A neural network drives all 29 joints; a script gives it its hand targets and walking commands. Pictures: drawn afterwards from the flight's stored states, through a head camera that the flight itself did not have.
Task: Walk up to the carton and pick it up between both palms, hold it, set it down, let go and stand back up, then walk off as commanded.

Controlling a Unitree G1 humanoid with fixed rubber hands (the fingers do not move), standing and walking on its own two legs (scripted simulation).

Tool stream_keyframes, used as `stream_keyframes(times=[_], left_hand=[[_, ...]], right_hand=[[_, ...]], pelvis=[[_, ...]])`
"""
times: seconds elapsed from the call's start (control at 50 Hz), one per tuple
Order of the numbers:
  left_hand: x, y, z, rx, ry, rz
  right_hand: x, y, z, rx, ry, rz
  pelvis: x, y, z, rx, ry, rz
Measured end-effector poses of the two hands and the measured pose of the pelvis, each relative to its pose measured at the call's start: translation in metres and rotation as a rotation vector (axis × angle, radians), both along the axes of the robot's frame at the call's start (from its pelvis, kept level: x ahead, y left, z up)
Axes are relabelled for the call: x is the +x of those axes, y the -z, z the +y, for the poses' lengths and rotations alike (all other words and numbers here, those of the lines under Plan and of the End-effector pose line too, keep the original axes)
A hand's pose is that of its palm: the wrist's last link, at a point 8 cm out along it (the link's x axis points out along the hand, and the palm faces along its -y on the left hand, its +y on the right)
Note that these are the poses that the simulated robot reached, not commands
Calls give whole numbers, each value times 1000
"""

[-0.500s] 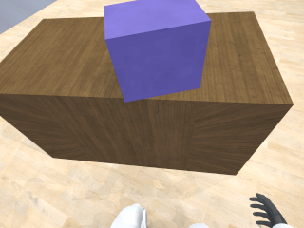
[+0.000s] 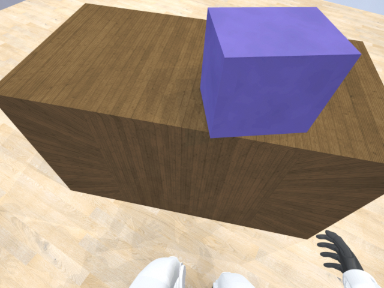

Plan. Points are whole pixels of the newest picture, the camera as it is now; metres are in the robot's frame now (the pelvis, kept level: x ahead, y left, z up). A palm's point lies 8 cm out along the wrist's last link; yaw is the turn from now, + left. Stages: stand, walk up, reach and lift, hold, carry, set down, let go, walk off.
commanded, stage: walk up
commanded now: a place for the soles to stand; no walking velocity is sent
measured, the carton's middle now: (261, 75) +0.62 -0.16 +0.08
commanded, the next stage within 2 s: none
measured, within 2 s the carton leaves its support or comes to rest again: neither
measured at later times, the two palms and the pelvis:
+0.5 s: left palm out of the picture +0.10 +0.31 -0.16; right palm out of the picture +0.00 -0.35 -0.06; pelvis +0.00 +0.00 -0.03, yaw -7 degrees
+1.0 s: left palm out of the picture +0.11 +0.25 -0.07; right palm out of the picture +0.04 -0.42 -0.11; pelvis -0.01 -0.09 -0.01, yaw -9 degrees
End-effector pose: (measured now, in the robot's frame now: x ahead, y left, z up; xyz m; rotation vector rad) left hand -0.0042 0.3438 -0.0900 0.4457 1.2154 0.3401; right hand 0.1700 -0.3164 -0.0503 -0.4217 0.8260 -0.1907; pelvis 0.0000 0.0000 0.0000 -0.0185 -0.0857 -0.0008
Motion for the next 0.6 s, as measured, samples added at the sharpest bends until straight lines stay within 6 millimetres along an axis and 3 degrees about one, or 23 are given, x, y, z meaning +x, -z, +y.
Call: stream_keyframes(times=[0.04,0.1,0.14,0.2,0.24,0.28,0.36,0.44,0.54,0.6], left_hand=[[-9,4,11,5,-27,22],[10,9,29,4,-16,-23],[35,20,41,-4,23,-60],[66,36,43,-48,69,-100],[80,40,38,-84,88,-115],[89,44,34,-111,104,-118],[95,56,21,-159,125,-89],[101,68,-5,-198,146,-76],[113,69,-47,-209,189,-80],[118,64,-73,-190,211,-87]], right_hand=[[15,2,17,11,-17,-42],[3,9,33,11,-1,-22],[-24,22,36,-9,30,13],[-86,42,38,-34,119,157],[-121,39,34,-63,176,232],[-142,32,30,-92,209,271],[-158,15,15,-151,243,275],[-165,6,-9,-186,263,258],[-170,15,-47,-170,286,240],[-163,29,-75,-141,288,211]], pelvis=[[-1,5,11,-24,0,-20],[2,9,30,-31,4,10],[3,20,44,-27,25,34],[1,28,53,29,36,4],[4,25,54,29,47,2],[6,23,53,19,57,4],[6,23,42,10,78,9],[4,25,21,19,95,10],[1,30,-17,31,129,15],[-2,35,-45,32,148,13]])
